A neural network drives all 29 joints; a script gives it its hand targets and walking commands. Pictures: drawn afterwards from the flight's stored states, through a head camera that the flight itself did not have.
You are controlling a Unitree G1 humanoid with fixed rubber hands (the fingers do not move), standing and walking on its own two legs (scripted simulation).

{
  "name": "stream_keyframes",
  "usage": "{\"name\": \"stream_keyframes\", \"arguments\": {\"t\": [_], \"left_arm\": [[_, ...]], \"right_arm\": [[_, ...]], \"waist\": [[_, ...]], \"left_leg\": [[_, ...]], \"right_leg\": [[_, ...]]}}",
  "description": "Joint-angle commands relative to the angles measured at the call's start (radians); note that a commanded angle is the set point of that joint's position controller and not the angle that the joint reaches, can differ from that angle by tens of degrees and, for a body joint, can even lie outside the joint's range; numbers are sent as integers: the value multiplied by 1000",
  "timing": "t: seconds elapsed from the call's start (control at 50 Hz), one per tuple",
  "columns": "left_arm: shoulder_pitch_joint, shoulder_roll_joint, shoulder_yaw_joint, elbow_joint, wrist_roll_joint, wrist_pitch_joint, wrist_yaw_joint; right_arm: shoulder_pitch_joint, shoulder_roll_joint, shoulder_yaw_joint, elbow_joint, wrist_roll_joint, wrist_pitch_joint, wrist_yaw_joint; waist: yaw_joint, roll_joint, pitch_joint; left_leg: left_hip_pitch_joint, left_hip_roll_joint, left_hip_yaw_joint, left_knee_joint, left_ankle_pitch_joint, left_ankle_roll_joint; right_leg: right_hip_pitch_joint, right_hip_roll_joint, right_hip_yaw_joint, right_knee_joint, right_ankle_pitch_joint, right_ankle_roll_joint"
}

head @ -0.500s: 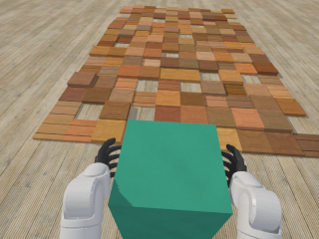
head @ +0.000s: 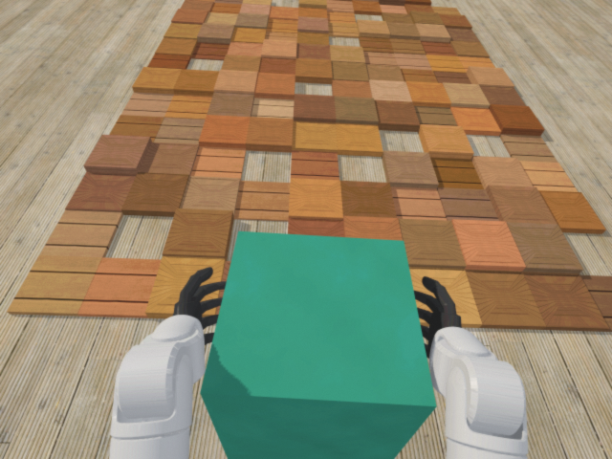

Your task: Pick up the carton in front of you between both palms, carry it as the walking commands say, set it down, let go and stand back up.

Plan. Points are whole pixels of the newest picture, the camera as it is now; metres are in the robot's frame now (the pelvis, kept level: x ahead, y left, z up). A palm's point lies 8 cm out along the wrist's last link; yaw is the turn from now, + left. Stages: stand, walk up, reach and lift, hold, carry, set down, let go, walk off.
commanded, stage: carry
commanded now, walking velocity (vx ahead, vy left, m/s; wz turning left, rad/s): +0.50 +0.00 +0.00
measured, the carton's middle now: (313, 356) +0.27 +0.00 -0.01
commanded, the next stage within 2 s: none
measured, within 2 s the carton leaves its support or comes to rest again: neither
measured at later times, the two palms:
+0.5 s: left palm (237, 139) +0.60 +0.13 +0.08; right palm (408, 140) +0.63 -0.17 +0.07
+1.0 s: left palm out of the picture +1.05 +0.16 +0.16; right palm out of the picture +1.04 -0.14 +0.16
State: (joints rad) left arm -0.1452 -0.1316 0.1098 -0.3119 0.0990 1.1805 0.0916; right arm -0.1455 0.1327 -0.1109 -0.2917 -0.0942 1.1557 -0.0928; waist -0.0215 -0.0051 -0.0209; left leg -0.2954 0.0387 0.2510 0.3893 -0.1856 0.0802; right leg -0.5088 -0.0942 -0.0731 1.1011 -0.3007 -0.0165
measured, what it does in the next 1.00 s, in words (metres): walks ahead: right foot, then left foot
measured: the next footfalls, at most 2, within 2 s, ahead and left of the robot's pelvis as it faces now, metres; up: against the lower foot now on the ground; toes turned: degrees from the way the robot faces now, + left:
right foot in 0.30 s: +0.40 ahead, -0.11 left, +0.00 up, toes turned -10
left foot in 0.74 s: +0.70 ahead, +0.11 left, +0.03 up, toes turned +12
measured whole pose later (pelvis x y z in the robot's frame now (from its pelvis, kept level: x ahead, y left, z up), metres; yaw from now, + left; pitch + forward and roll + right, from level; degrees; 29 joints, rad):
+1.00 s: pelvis +0.66 +0.02 +0.01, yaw +2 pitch +6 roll +1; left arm -0.82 0.01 0.27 -0.12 0.05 1.35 0.12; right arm -0.80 0.01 -0.24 -0.11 -0.01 1.31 -0.17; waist -0.07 -0.03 0.08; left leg -0.37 0.02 0.18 0.53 -0.28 0.07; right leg -0.62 -0.06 -0.01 1.01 -0.38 -0.04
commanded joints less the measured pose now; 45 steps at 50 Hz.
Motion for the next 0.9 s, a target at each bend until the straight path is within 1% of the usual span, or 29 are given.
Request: {"name": "stream_keyframes", "arguments": {"t": [0.0, 0.1, 0.16, 0.2, 0.22, 0.24, 0.26, 0.28, 0.3, 0.32, 0.34, 0.36, 0.38, 0.4, 0.42, 0.48, 0.56, 0.64, 0.68, 0.7, 0.72, 0.74, 0.76, 0.78, 0.8, 0.82, 0.84, 0.86, 0.88], "left_arm": [[-401, -989, -757, -63, -356, -52, -249], [-379, -949, -766, -113, -342, -60, -233], [-396, -903, -764, -166, -364, -35, -233], [-394, -867, -753, -179, -374, -10, -237], [-387, -850, -745, -177, -376, 2, -239], [-376, -836, -735, -169, -376, 13, -242], [-372, -821, -723, -157, -375, 22, -245], [-372, -806, -711, -151, -376, 32, -248], [-392, -783, -693, -121, -368, 32, -252], [-364, -816, -698, -96, -381, 35, -254], [-400, -837, -703, -122, -395, 35, -257], [-418, -874, -709, -124, -401, 32, -259], [-448, -902, -718, -135, -406, 26, -260], [-480, -918, -725, -142, -411, 19, -261], [-492, -926, -730, -145, -416, 15, -263], [-491, -905, -735, -138, -425, 8, -270], [-540, -834, -726, -118, -425, 7, -267], [-691, -723, -707, -123, -419, 18, -238], [-794, -665, -689, -100, -423, 38, -216], [-844, -643, -675, -78, -426, 52, -207], [-889, -627, -659, -51, -432, 66, -198], [-938, -631, -648, -32, -444, 84, -190], [-996, -645, -637, -31, -456, 99, -182], [-1088, -642, -625, -31, -470, 113, -180], [-1111, -666, -610, 21, -475, 121, -178], [-1126, -704, -585, 51, -480, 118, -176], [-1176, -730, -568, 55, -478, 117, -174], [-1238, -750, -553, 60, -475, 118, -170], [-1299, -760, -538, 63, -472, 118, -164]], "right_arm": [[-426, 990, 758, -97, 412, -20, 283], [-382, 927, 753, -121, 410, -24, 294], [-372, 877, 737, -158, 399, -6, 281], [-358, 845, 723, -164, 385, 14, 270], [-356, 830, 719, -167, 379, 24, 265], [-363, 814, 716, -171, 376, 35, 262], [-370, 799, 715, -174, 373, 47, 258], [-389, 779, 711, -173, 371, 57, 256], [-412, 786, 721, -196, 378, 73, 252], [-430, 777, 718, -186, 379, 77, 254], [-445, 816, 725, -164, 383, 74, 256], [-452, 848, 723, -162, 385, 66, 258], [-462, 881, 728, -154, 388, 58, 260], [-478, 903, 732, -148, 390, 50, 259], [-478, 918, 737, -139, 388, 42, 257], [-464, 921, 748, -119, 371, 24, 242], [-534, 866, 757, -126, 371, 25, 225], [-723, 763, 751, -151, 406, 48, 212], [-818, 702, 721, -125, 424, 72, 202], [-859, 677, 698, -99, 431, 85, 197], [-891, 662, 671, -66, 436, 98, 191], [-921, 636, 637, -17, 436, 108, 185], [-939, 619, 605, 30, 424, 110, 182], [-937, 635, 592, 82, 430, 116, 179], [-978, 658, 584, 83, 463, 127, 176], [-1053, 688, 586, 57, 490, 132, 176], [-1139, 738, 596, 33, 522, 131, 179], [-1244, 778, 601, 4, 549, 128, 184], [-1343, 806, 605, -14, 569, 128, 186]], "waist": [[7, 122, -353], [6, 149, -243], [1, 158, -184], [1, 161, -164], [5, 163, -178], [19, 153, -209], [31, 116, -259], [54, 42, -321], [53, -231, -422], [58, -285, -389], [47, -217, -366], [44, -113, -373], [39, -38, -348], [36, -39, -341], [36, -56, -346], [36, -107, -317], [40, -127, -252], [67, -149, -206], [67, -156, -181], [57, -162, -192], [23, -141, -242], [-4, -58, -314], [-53, 121, -427], [-106, 349, -540], [-88, 340, -521], [-87, 194, -527], [-88, 74, -501], [-66, 57, -491], [-46, 76, -482]], "left_leg": [[409, 256, -264, -170, 259, 47], [394, 207, -149, -186, 327, 45], [373, 196, -105, -191, 361, 36], [388, 203, -90, -162, 417, 26], [397, 201, -72, -106, 498, 15], [382, 183, -34, 0, 562, -3], [311, 142, 3, 160, 563, -29], [145, 122, -15, 367, 343, -55], [-179, 7, -56, 702, 57, -107], [-338, -56, -161, 855, -278, -99], [-376, 13, -233, 938, -269, -64], [-373, 53, -251, 927, -214, -47], [-354, 86, -257, 861, -153, -43], [-318, 102, -255, 788, -110, -45], [-294, 93, -230, 745, -82, -49], [-327, 73, -172, 596, -33, -68], [-367, 57, -113, 378, 63, -86], [-360, 28, -69, 263, 109, -51], [-336, 17, -68, 214, 98, -23], [-267, -7, -41, 199, 56, -8], [-94, -45, 0, 168, 24, 4], [138, -81, 16, 167, 5, 21], [446, 65, -261, 160, -118, 119], [593, 237, -602, 9, -111, 195], [639, 288, -676, -2, 142, 210], [654, 288, -624, 48, 228, 202], [595, 275, -566, 68, 261, 161], [518, 257, -520, 48, 191, 128], [448, 241, -470, 25, 144, 113]], "right_leg": [[-140, -13, -8, -117, 66, 7], [-141, 9, -90, -413, 193, 20], [-70, 37, -145, -540, 267, 3], [-8, 40, -152, -591, 293, -16], [54, 55, -165, -607, 276, -24], [166, 90, -202, -642, 250, -26], [342, 129, -235, -657, 175, -28], [546, 8, -75, -668, 82, -34], [799, -294, 431, -771, -133, -194], [787, -341, 622, -913, -12, -237], [758, -332, 488, -880, 131, -220], [705, -304, 394, -850, 248, -194], [630, -284, 299, -854, 315, -160], [577, -256, 223, -870, 297, -125], [559, -233, 165, -880, 284, -108], [561, -194, 66, -915, 282, -109], [592, -153, -20, -915, 356, -116], [619, -145, -47, -864, 427, -132], [625, -150, -42, -835, 438, -127], [604, -147, -63, -790, 475, -118], [542, -125, -112, -669, 526, -91], [441, -63, -145, -502, 623, -57], [169, -14, -128, -223, 586, -1], [-14, 92, -105, 97, 148, 38], [-172, 135, 18, 271, -233, 31], [-260, 102, 102, 332, -228, 4], [-287, 58, 123, 257, -164, -25], [-248, 26, 131, 159, -113, -39], [-192, 18, 117, 99, -96, -41]]}}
